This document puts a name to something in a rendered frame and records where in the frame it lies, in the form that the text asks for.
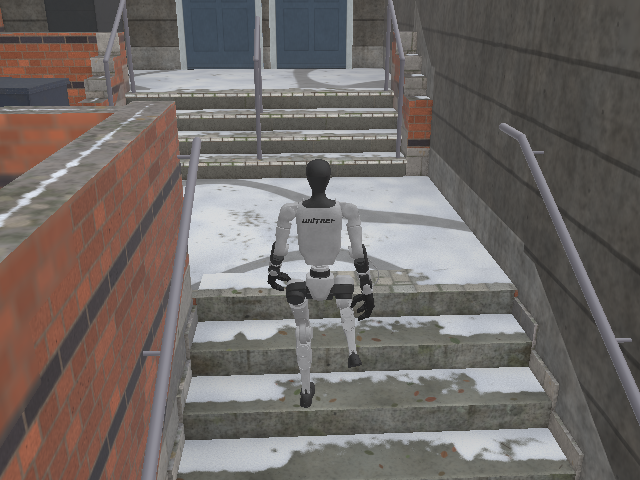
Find stairs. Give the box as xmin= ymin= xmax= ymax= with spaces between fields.
xmin=176 ymin=290 xmax=576 ymax=480
xmin=126 ymin=96 xmax=406 ymax=180

